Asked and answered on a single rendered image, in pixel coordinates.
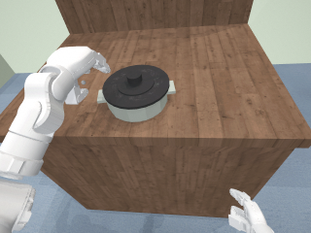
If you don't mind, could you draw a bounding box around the knob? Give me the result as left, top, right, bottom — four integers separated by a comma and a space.
126, 70, 143, 84

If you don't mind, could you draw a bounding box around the left robot hand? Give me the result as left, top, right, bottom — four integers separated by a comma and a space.
47, 46, 111, 105

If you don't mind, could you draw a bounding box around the pot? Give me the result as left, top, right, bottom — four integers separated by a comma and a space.
97, 81, 176, 122

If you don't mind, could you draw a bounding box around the left robot upper arm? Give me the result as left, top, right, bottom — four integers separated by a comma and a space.
0, 179, 36, 233

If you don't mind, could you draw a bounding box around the right robot forearm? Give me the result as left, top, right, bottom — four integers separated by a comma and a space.
250, 223, 274, 233

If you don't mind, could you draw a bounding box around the table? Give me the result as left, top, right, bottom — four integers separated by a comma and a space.
0, 0, 311, 218

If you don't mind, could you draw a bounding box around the lid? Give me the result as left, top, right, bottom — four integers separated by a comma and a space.
102, 64, 170, 110

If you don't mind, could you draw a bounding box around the left robot forearm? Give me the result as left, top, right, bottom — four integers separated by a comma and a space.
0, 63, 75, 180

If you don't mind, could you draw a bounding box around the right robot hand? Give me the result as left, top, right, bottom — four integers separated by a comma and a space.
228, 188, 267, 233

